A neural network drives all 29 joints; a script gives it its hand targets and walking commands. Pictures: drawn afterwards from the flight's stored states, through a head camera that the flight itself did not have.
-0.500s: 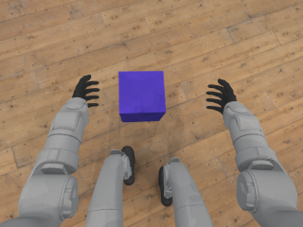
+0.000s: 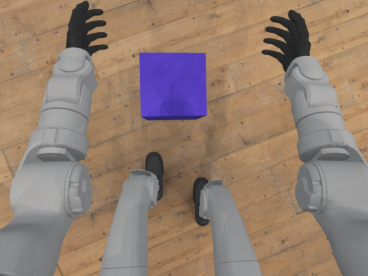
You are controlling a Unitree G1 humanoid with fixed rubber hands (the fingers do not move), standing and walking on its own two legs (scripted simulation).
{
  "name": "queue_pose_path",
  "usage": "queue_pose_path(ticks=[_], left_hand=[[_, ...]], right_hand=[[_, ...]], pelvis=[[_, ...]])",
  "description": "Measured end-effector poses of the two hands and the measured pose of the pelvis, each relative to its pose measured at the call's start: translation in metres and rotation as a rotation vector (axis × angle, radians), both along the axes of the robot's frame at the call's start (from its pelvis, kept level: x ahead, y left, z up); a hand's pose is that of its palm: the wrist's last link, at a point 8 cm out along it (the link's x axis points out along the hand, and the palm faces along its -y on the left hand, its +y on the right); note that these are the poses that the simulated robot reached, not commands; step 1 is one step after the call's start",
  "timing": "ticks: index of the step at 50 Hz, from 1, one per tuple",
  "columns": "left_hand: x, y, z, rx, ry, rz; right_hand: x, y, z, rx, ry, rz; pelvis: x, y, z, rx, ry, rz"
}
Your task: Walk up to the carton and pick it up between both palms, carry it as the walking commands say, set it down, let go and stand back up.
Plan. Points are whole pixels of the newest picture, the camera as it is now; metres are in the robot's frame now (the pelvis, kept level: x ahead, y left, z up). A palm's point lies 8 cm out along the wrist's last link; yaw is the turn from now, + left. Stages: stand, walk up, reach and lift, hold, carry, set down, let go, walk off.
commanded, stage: reach and lift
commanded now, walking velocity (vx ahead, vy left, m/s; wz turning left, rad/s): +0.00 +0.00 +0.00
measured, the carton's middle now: (172, 91) +0.51 +0.03 -0.53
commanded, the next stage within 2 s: none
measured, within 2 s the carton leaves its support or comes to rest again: neither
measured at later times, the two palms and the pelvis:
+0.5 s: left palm (96, 67) +0.50 +0.21 -0.22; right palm (261, 71) +0.51 -0.17 -0.21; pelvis -0.04 -0.02 -0.06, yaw -2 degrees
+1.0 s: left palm (114, 82) +0.50 +0.20 -0.38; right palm (235, 86) +0.51 -0.16 -0.37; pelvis -0.06 +0.00 -0.22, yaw -4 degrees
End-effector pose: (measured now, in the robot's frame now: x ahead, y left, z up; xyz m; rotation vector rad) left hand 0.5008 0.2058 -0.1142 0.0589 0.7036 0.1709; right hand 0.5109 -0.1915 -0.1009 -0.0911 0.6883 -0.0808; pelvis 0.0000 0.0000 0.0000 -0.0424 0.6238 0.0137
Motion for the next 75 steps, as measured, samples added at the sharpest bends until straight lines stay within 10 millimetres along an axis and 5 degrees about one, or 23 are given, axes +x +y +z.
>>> queue_pose_path(ticks=[7, 16, 22, 30, 40, 51, 65, 75], left_hand=[[0.006, 0.009, -0.025, 0.013, -0.043, 0.011], [-0.006, 0.006, -0.064, -0.058, -0.007, 0.028], [-0.001, 0.003, -0.086, -0.057, -0.045, 0.020], [-0.002, 0.004, -0.148, -0.040, -0.012, 0.013], [0.001, 0.007, -0.213, -0.039, -0.005, 0.030], [0.000, -0.002, -0.273, -0.054, 0.004, 0.024], [-0.006, -0.007, -0.354, -0.033, 0.062, 0.033], [0.010, -0.006, -0.356, -0.031, 0.028, 0.064]], right_hand=[[0.008, 0.004, -0.037, 0.006, -0.066, 0.022], [-0.006, 0.003, -0.065, -0.026, 0.009, 0.008], [0.002, 0.012, -0.086, -0.018, -0.028, 0.002], [-0.009, 0.020, -0.156, -0.008, 0.016, -0.030], [-0.005, 0.017, -0.217, -0.025, 0.016, -0.037], [-0.003, 0.030, -0.274, -0.005, 0.016, -0.016], [-0.011, 0.015, -0.359, 0.005, 0.053, -0.008], [-0.010, 0.020, -0.386, 0.042, 0.026, 0.027]], pelvis=[[-0.014, -0.010, 0.011, 0.019, -0.148, -0.035], [-0.020, -0.022, -0.006, 0.036, -0.115, -0.049], [-0.036, -0.022, -0.040, 0.021, -0.120, -0.048], [-0.056, -0.013, -0.107, -0.001, -0.110, -0.040], [-0.061, 0.000, -0.177, -0.010, -0.106, -0.050], [-0.055, 0.004, -0.222, -0.012, -0.096, -0.057], [-0.052, -0.012, -0.279, 0.020, -0.064, -0.072], [-0.047, -0.019, -0.300, 0.049, -0.065, -0.095]])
